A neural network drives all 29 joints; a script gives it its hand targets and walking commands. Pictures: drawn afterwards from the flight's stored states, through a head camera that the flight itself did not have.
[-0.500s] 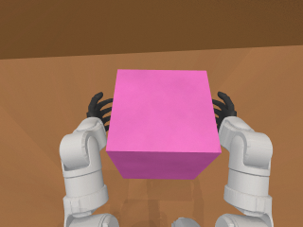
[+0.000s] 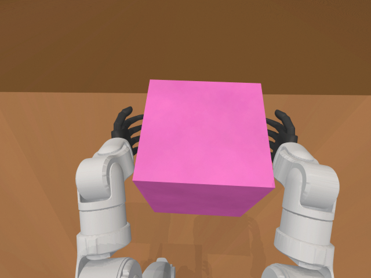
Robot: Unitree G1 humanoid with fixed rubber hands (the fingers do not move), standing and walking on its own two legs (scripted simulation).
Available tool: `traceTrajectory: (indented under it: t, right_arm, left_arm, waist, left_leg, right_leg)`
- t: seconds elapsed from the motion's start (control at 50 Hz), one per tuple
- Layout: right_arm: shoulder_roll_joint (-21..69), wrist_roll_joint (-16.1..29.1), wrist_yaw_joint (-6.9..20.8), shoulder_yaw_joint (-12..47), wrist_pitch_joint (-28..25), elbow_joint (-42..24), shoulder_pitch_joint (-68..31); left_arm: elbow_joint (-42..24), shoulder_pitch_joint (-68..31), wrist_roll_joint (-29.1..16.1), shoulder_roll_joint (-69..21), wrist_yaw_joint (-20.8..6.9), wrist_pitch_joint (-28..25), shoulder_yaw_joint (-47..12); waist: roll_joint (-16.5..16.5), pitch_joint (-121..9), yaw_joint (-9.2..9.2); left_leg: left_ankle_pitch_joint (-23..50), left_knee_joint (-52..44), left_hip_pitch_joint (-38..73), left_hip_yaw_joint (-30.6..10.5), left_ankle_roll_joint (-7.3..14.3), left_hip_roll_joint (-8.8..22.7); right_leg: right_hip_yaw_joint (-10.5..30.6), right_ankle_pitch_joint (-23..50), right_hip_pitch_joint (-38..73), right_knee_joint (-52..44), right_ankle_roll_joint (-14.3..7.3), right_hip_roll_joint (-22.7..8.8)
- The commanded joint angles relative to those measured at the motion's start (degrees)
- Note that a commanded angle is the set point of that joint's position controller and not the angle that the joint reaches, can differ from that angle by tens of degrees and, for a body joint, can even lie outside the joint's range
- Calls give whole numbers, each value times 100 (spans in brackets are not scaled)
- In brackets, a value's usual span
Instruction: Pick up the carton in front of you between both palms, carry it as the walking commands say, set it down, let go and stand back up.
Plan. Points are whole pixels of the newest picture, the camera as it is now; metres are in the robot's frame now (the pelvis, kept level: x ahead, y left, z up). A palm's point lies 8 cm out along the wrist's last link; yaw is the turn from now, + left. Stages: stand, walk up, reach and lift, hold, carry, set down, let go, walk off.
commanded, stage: carry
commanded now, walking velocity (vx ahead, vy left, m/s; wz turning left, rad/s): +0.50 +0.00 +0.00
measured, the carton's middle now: (200, 156) +0.37 +0.02 +0.08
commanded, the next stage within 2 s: none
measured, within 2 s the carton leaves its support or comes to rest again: neither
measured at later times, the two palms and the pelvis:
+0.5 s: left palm (152, 47) +0.66 +0.16 +0.18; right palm (265, 46) +0.66 -0.14 +0.18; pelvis +0.32 +0.01 +0.02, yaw +0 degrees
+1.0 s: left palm (167, 0) +0.98 +0.16 +0.20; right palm out of the picture +0.97 -0.14 +0.20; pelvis +0.63 +0.02 +0.04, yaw -1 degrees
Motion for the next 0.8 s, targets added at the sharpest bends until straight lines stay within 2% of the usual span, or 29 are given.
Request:
traceTrajectory:
  t: [0.0, 0.02, 0.04, 0.06, 0.08, 0.1, 0.12, 0.14, 0.16, 0.18, 0.2, 0.24, 0.3, 0.36, 0.44, 0.46, 0.48, 0.5, 0.52, 0.54, 0.56, 0.58, 0.6, 0.62, 0.64, 0.66, 0.7, 0.74, 0.78]
  right_arm:
    - [3496, 909, 7, 3444, -19, 8, -3112]
    - [3467, 928, 21, 3435, 23, 53, -3087]
    - [3451, 953, 35, 3420, 61, 108, -3089]
    - [3454, 978, 50, 3404, 91, 188, -3087]
    - [3457, 1002, 60, 3374, 113, 324, -3047]
    - [3471, 1018, 73, 3348, 128, 428, -2966]
    - [3418, 1041, 68, 3354, 112, 440, -3107]
    - [3711, 1168, 97, 3415, 99, 483, -3112]
    - [3883, 1316, 156, 3545, 76, 220, -3441]
    - [4182, 1550, 230, 3786, 31, 23, -3737]
    - [4385, 1761, 309, 3956, -35, -161, -4075]
    - [4607, 2029, 411, 4154, -164, -391, -4434]
    - [4422, 2026, 422, 4120, -239, -371, -4158]
    - [4001, 1822, 320, 3902, -182, -251, -3719]
    - [3562, 1400, 186, 3538, 6, 114, -3208]
    - [3505, 1315, 166, 3465, 50, 190, -3165]
    - [3463, 1240, 150, 3406, 89, 251, -3148]
    - [3433, 1179, 133, 3353, 126, 314, -3110]
    - [3388, 1098, 112, 3300, 157, 375, -3085]
    - [3375, 1035, 89, 3251, 192, 394, -3118]
    - [3453, 977, 77, 3162, 207, 393, -3225]
    - [3581, 921, 68, 3147, 192, 403, -3411]
    - [3730, 877, 80, 3111, 170, 423, -3416]
    - [3933, 861, 103, 3099, 119, 423, -3442]
    - [4085, 826, 124, 3098, 60, 399, -3503]
    - [4190, 811, 133, 3161, -1, 357, -3563]
    - [4175, 810, 115, 3305, -97, 224, -3575]
    - [4040, 842, 85, 3423, -153, 103, -3471]
    - [3863, 913, 56, 3494, -155, -22, -3401]
  left_arm:
    - [-429, -3165, -1244, -3857, -269, 72, -3507]
    - [-353, -3085, -1152, -3782, -249, 111, -3440]
    - [-285, -3027, -1060, -3724, -232, 146, -3381]
    - [-231, -2986, -982, -3673, -218, 181, -3325]
    - [-187, -2937, -901, -3625, -204, 218, -3271]
    - [-187, -2993, -807, -3562, -184, 243, -3212]
    - [-189, -2838, -741, -3650, -178, 278, -3119]
    - [-294, -3142, -698, -3590, -159, 276, -3074]
    - [-239, -3281, -658, -3818, -142, 249, -3052]
    - [-252, -3295, -604, -3952, -139, 217, -2983]
    - [-217, -3341, -565, -4104, -153, 170, -2992]
    - [-244, -3340, -498, -4252, -171, 59, -3079]
    - [-393, -3288, -489, -4179, -141, -34, -3265]
    - [-524, -3127, -525, -3878, -88, 5, -3317]
    - [-415, -2964, -625, -3615, -71, 182, -3295]
    - [-357, -2981, -645, -3582, -82, 224, -3276]
    - [-266, -2984, -671, -3572, -95, 257, -3251]
    - [-142, -2989, -702, -3597, -109, 277, -3228]
    - [33, -2908, -727, -3600, -120, 287, -3190]
    - [95, -2854, -730, -3550, -119, 291, -3142]
    - [141, -3014, -790, -3679, -117, 281, -3157]
    - [8, -3209, -918, -3864, -166, 283, -3242]
    - [-145, -3511, -1126, -4165, -241, 245, -3456]
    - [-377, -3846, -1335, -4447, -324, 183, -3640]
    - [-559, -4140, -1487, -4682, -397, 116, -3787]
    - [-657, -4324, -1598, -4810, -449, 50, -3874]
    - [-684, -4252, -1653, -4790, -476, -45, -3894]
    - [-651, -3953, -1591, -4595, -445, -81, -3851]
    - [-652, -3703, -1486, -4332, -380, -68, -3760]
  waist:
    - [-859, -1882, -3]
    - [-939, -1819, -45]
    - [-1043, -1847, -171]
    - [-1060, -1992, -393]
    - [-851, -2323, -658]
    - [-341, -2861, -970]
    - [1371, -3288, -888]
    - [1639, -3013, -927]
    - [1006, -2757, -847]
    - [253, -2595, -898]
    - [-20, -2502, -815]
    - [301, -2524, -642]
    - [518, -2448, -678]
    - [526, -2250, -724]
    - [742, -1875, -721]
    - [829, -1837, -626]
    - [875, -1904, -432]
    - [700, -2108, -177]
    - [343, -2570, 36]
    - [-782, -2898, 181]
    - [-1965, -2798, 150]
    - [-1435, -2707, 99]
    - [-804, -2566, 118]
    - [-248, -2507, 49]
    - [-207, -2457, -39]
    - [-350, -2474, -128]
    - [-644, -2428, -133]
    - [-676, -2332, -102]
    - [-641, -2214, -67]
  left_leg:
    - [307, -1340, 372, 424, 33, -155]
    - [283, -1657, 693, 642, 72, -287]
    - [239, -1902, 1142, 863, 128, -464]
    - [325, -2212, 1855, 1117, 184, -713]
    - [415, -2554, 3015, 1282, 271, -913]
    - [-118, -2582, 4645, 331, 392, -366]
    - [-951, -3371, 5805, -3174, 1252, 1452]
    - [-23, -3993, 5950, -4389, 1562, 1611]
    - [678, -3559, 5795, -3724, 1581, 1619]
    - [1390, -3261, 5403, -3114, 1455, 1524]
    - [1468, -3270, 5043, -2624, 1225, 1399]
    - [872, -3525, 4689, -2002, 955, 1220]
    - [916, -3701, 4733, -1569, 1076, 1144]
    - [1227, -3820, 4785, -1082, 1124, 1064]
    - [2061, -3808, 4546, -428, 870, 847]
    - [2378, -3664, 4493, -292, 762, 823]
    - [3087, -3219, 4351, -104, 625, 780]
    - [3728, -2385, 4017, 301, 415, 645]
    - [3417, -1247, 3239, 535, 160, 424]
    - [1686, 388, 1757, 532, -104, -60]
    - [-1163, 1512, 113, 87, -160, -885]
    - [-1234, 2397, -342, -463, 49, -528]
    - [-1053, 2697, -509, -475, 130, -368]
    - [-807, 2514, -462, -517, 160, -193]
    - [-630, 2212, -341, -520, 172, -90]
    - [-500, 1963, -198, -502, 160, -29]
    - [-347, 1712, -289, -320, 103, -35]
    - [-195, 1208, -555, -196, 23, 41]
    - [-18, 380, -509, -100, -32, 111]
  right_leg:
    - [889, 2681, 1611, -706, -811, -1198]
    - [734, 3002, 1552, -628, -708, -1157]
    - [578, 3732, 1511, -364, -589, -1136]
    - [298, 4533, 1403, 229, -434, -1065]
    - [-90, 4988, 1054, 1147, -254, -888]
    - [-56, 3674, -4, 2413, -22, -749]
    - [61, 1449, -1821, 4166, 294, 30]
    - [606, -456, -2846, 5160, 221, 442]
    - [889, -428, -3286, 5748, 40, 134]
    - [872, -273, -3377, 5816, -8, -69]
    - [921, -106, -3305, 5508, -48, -218]
    - [840, 175, -3035, 4933, -54, -320]
    - [616, 379, -3252, 4371, 33, -351]
    - [436, 613, -3283, 3209, 112, -448]
    - [-163, 893, -2401, 1580, 11, -168]
    - [-389, 865, -2067, 1325, -33, -24]
    - [-629, 869, -1480, 1075, -80, 204]
    - [-901, 1116, -448, 619, -143, 458]
    - [-439, 901, 1082, 633, -270, 296]
    - [2240, -467, 2141, -80, -691, -1170]
    - [4498, 516, 2876, -802, -1389, -1978]
    - [4307, 1173, 2853, -528, -1481, -2039]
    - [3716, 1817, 2508, -224, -1444, -1900]
    - [3204, 1993, 2160, -168, -1281, -1796]
    - [2846, 1773, 1876, -259, -1091, -1687]
    - [2552, 1417, 1699, -389, -962, -1594]
    - [2208, 1291, 1629, -554, -994, -1549]
    - [1944, 1449, 1761, -670, -1091, -1543]
    - [1584, 1762, 1798, -700, -1082, -1455]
